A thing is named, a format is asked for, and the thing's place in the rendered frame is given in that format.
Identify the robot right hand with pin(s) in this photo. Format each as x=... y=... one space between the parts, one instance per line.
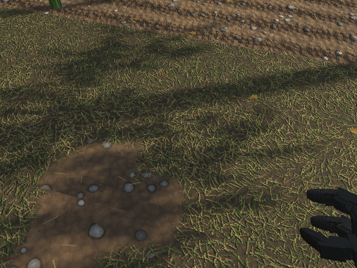
x=335 y=248

